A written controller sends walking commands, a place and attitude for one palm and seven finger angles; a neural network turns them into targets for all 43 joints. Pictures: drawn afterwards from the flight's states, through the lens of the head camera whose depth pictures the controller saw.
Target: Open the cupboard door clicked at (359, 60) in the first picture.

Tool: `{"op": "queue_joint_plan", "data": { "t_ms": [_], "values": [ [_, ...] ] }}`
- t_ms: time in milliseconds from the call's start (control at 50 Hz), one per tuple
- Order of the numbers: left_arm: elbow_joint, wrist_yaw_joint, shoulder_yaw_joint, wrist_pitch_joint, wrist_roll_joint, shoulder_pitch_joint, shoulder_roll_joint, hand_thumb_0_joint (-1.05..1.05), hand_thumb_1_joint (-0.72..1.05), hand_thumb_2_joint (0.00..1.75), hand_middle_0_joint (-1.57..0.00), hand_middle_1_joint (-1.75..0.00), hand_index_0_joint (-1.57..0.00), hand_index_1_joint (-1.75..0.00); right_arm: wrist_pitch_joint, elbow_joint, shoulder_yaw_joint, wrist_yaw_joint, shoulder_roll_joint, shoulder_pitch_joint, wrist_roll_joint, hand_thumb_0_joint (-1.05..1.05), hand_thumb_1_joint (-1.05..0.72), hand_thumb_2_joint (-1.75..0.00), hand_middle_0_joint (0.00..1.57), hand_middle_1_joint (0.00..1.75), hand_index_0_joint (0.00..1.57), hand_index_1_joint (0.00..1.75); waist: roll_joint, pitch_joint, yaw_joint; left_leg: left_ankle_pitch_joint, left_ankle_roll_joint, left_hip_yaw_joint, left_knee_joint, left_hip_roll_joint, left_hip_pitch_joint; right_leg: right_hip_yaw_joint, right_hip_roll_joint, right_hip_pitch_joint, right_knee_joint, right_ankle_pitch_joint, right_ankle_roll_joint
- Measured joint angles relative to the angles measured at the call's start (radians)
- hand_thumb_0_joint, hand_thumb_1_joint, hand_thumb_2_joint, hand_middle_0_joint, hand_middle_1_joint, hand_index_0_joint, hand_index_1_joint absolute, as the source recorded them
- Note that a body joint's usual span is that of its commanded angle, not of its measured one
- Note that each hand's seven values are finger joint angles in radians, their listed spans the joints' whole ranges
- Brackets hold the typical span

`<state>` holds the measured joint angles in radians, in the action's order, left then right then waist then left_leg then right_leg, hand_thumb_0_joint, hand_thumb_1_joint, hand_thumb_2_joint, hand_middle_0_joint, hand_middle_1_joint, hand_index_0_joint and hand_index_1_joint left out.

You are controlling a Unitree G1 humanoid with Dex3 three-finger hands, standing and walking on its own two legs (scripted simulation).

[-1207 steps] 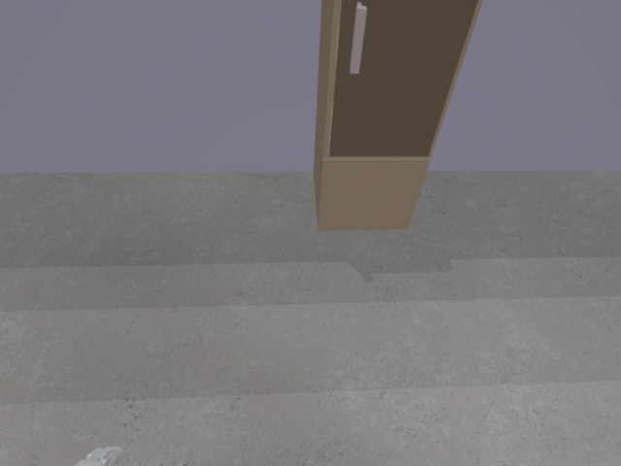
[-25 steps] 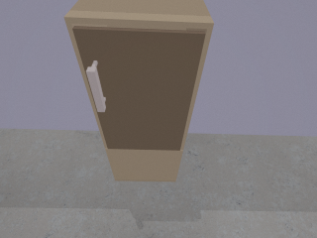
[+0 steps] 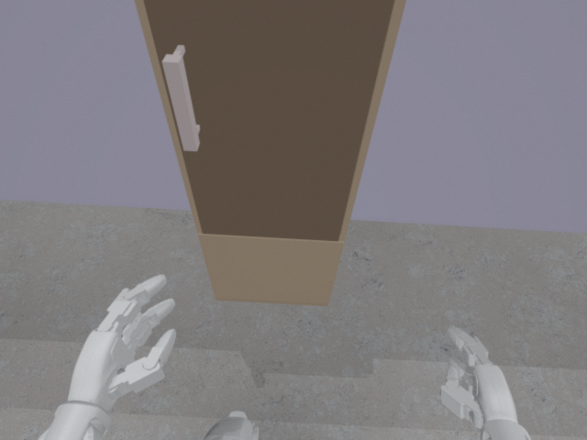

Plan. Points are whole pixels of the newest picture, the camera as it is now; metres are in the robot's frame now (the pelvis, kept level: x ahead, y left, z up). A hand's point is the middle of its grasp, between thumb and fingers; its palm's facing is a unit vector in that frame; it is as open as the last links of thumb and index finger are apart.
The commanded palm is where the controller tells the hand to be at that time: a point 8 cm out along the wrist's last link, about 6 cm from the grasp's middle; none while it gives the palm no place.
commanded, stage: raise the hand with hooked fingers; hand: left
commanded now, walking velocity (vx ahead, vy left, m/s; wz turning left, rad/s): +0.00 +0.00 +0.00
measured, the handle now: (186, 100) +0.61 +0.23 +0.13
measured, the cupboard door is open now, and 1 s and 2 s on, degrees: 0 0 0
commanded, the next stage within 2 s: move the hooked fingers beside the handle in 1.70 s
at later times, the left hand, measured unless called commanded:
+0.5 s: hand (94, 297) +0.26 +0.26 +0.09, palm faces +0.12 -0.99 -0.06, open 11.5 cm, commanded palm +0.23 +0.30 +0.08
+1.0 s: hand (51, 260) +0.28 +0.30 +0.12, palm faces +0.05 -1.00 -0.04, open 13.8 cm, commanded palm +0.26 +0.35 +0.14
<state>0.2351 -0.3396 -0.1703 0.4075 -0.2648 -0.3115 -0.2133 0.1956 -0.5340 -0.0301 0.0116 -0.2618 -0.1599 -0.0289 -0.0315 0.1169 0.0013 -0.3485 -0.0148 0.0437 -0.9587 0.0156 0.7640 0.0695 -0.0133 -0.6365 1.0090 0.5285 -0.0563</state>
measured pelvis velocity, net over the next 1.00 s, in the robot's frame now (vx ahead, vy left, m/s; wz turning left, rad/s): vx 0.02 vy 0.04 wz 0.02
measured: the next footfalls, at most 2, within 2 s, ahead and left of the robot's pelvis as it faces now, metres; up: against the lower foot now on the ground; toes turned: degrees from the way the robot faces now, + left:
none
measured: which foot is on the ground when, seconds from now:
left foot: down 0.00-1.00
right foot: down 0.00-1.00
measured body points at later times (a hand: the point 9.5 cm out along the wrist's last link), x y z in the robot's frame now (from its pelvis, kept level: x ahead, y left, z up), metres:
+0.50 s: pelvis +0.01 +0.02 +0.02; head +0.05 +0.02 +0.46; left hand +0.24 +0.31 +0.10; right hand +0.15 -0.22 -0.07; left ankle +0.07 +0.11 -0.68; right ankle -0.01 -0.08 -0.68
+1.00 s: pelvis +0.02 +0.04 +0.04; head +0.03 +0.05 +0.49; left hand +0.27 +0.36 +0.13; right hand +0.21 -0.18 -0.03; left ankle +0.07 +0.11 -0.68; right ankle -0.01 -0.08 -0.68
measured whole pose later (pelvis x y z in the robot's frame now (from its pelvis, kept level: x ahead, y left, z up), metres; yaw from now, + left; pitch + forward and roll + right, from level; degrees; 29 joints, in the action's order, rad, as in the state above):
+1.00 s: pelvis +0.02 +0.04 +0.04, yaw +1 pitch +4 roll -3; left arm 0.23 -0.41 -0.35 0.12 -0.33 -0.04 -0.40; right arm 0.21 -0.56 0.07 0.09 -0.25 -0.23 -0.06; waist 0.03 0.06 0.03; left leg -0.29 -0.07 0.03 -0.76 -0.01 0.55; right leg 0.08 -0.01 -0.37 0.70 0.41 0.00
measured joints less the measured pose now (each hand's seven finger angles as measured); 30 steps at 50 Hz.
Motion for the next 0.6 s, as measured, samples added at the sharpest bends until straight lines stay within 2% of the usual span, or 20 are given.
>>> {"op": "queue_joint_plan", "data": {
  "t_ms": [40,60,100,140,180,220,260,320,360,400,440,500,560,600],
  "values": [
    [-0.020,0.020,-0.013,-0.037,-0.005,-0.067,-0.002,0.00,0.59,0.76,-0.23,-0.50,-0.22,-0.51,-0.002,0.027,-0.006,0.015,-0.008,-0.010,0.000,0.01,-0.90,-0.90,0.20,0.30,0.21,0.30,0.003,0.002,0.017,-0.012,0.001,-0.015,-0.031,0.005,0.022,0.015,-0.006,-0.010,0.016,0.010,-0.001],
    [-0.040,0.042,-0.023,-0.037,-0.003,-0.096,-0.003,0.01,0.57,0.76,-0.23,-0.52,-0.22,-0.52,0.001,0.033,-0.008,0.024,-0.009,-0.016,0.002,0.01,-0.90,-0.90,0.20,0.30,0.20,0.30,0.007,0.001,0.025,-0.018,0.002,-0.025,-0.044,0.007,0.030,0.024,-0.010,-0.011,0.019,0.013,-0.003],
    [-0.100,0.088,-0.041,0.000,0.001,-0.130,-0.011,0.01,0.52,0.74,-0.23,-0.55,-0.23,-0.55,0.012,0.029,-0.006,0.041,-0.006,-0.027,0.010,0.01,-0.91,-0.90,0.20,0.30,0.20,0.30,0.013,0.001,0.042,-0.027,0.004,-0.045,-0.070,0.011,0.049,0.043,-0.017,-0.016,0.027,0.018,-0.007],
    [-0.164,0.112,-0.051,0.065,-0.008,-0.128,-0.021,0.01,0.47,0.72,-0.24,-0.58,-0.23,-0.58,0.029,0.008,0.008,0.054,-0.001,-0.030,0.012,0.01,-0.91,-0.90,0.20,0.30,0.20,0.30,0.022,-0.004,0.052,-0.035,0.007,-0.066,-0.095,0.014,0.069,0.063,-0.022,-0.022,0.035,0.022,-0.011],
    [-0.208,0.098,-0.046,0.117,-0.026,-0.089,-0.032,0.01,0.43,0.70,-0.24,-0.61,-0.23,-0.61,0.044,-0.020,0.031,0.062,0.003,-0.026,0.009,0.01,-0.91,-0.90,0.20,0.30,0.20,0.30,0.039,-0.015,0.053,-0.039,0.009,-0.084,-0.116,0.015,0.083,0.080,-0.027,-0.023,0.041,0.024,-0.013],
    [-0.217,0.054,-0.031,0.122,-0.036,-0.021,-0.053,0.01,0.38,0.68,-0.24,-0.64,-0.23,-0.64,0.049,-0.045,0.057,0.068,0.012,-0.022,0.003,0.01,-0.90,-0.90,0.20,0.30,0.20,0.30,0.057,-0.023,0.047,-0.038,0.009,-0.094,-0.125,0.016,0.092,0.089,-0.030,-0.026,0.041,0.022,-0.012],
    [-0.190,0.000,-0.019,0.066,-0.035,0.052,-0.083,0.01,0.33,0.66,-0.24,-0.67,-0.23,-0.67,0.040,-0.061,0.079,0.074,0.027,-0.025,-0.005,0.01,-0.90,-0.90,0.20,0.30,0.21,0.30,0.068,-0.027,0.035,-0.033,0.007,-0.091,-0.117,0.018,0.091,0.086,-0.031,-0.027,0.031,0.014,-0.009],
    [-0.117,-0.056,-0.022,-0.099,-0.039,0.129,-0.126,0.00,0.26,0.63,-0.25,-0.71,-0.24,-0.71,0.013,-0.062,0.099,0.079,0.051,-0.049,-0.015,0.01,-0.90,-0.90,0.21,0.30,0.21,0.30,0.075,-0.033,0.010,-0.018,0.004,-0.069,-0.070,0.021,0.058,0.063,-0.031,-0.006,-0.008,-0.007,-0.003],
    [-0.092,-0.048,-0.048,-0.192,-0.058,0.131,-0.131,0.00,0.21,0.61,-0.25,-0.74,-0.25,-0.74,0.000,-0.056,0.101,0.078,0.060,-0.076,-0.016,0.01,-0.90,-0.90,0.21,0.30,0.21,0.30,0.075,-0.033,-0.008,-0.007,-0.002,-0.047,-0.025,0.022,0.021,0.040,-0.030,0.019,-0.047,-0.024,0.004],
    [-0.099,-0.011,-0.091,-0.226,-0.081,0.103,-0.117,0.00,0.17,0.59,-0.26,-0.77,-0.25,-0.77,-0.003,-0.053,0.093,0.075,0.063,-0.107,-0.014,0.01,-0.90,-0.90,0.21,0.30,0.21,0.30,0.072,-0.028,-0.016,0.001,-0.008,-0.025,0.019,0.023,-0.017,0.018,-0.029,0.047,-0.086,-0.039,0.012],
    [-0.132,0.036,-0.129,-0.202,-0.090,0.062,-0.098,0.00,0.12,0.57,-0.26,-0.80,-0.25,-0.80,0.002,-0.054,0.078,0.069,0.059,-0.136,-0.011,0.01,-0.90,-0.90,0.21,0.30,0.21,0.30,0.067,-0.020,-0.016,0.006,-0.013,-0.009,0.053,0.021,-0.047,0.002,-0.027,0.070,-0.116,-0.049,0.018],
    [-0.170,0.074,-0.154,-0.120,-0.078,0.031,-0.085,0.00,0.06,0.54,-0.27,-0.85,-0.26,-0.85,0.013,-0.062,0.058,0.057,0.036,-0.162,-0.004,0.01,-0.90,-0.90,0.21,0.30,0.21,0.30,0.062,-0.018,-0.009,0.006,-0.020,-0.003,0.069,0.013,-0.063,-0.003,-0.019,0.087,-0.135,-0.051,0.025],
    [-0.152,0.049,-0.146,-0.073,-0.063,0.051,-0.094,0.00,-0.01,0.51,-0.27,-0.89,-0.26,-0.89,0.018,-0.076,0.048,0.053,0.004,-0.157,-0.006,0.01,-0.90,-0.90,0.21,0.30,0.21,0.30,0.064,-0.025,-0.003,0.004,-0.028,-0.012,0.060,0.003,-0.053,0.007,-0.011,0.086,-0.132,-0.046,0.031],
    [-0.124,0.013,-0.132,-0.083,-0.063,0.076,-0.102,0.00,-0.06,0.49,-0.27,-0.92,-0.26,-0.92,0.018,-0.082,0.046,0.058,-0.012,-0.143,-0.012,0.01,-0.90,-0.90,0.21,0.30,0.21,0.30,0.065,-0.034,0.001,0.004,-0.032,-0.017,0.058,-0.001,-0.052,0.013,-0.008,0.090,-0.135,-0.047,0.035]
  ]
}}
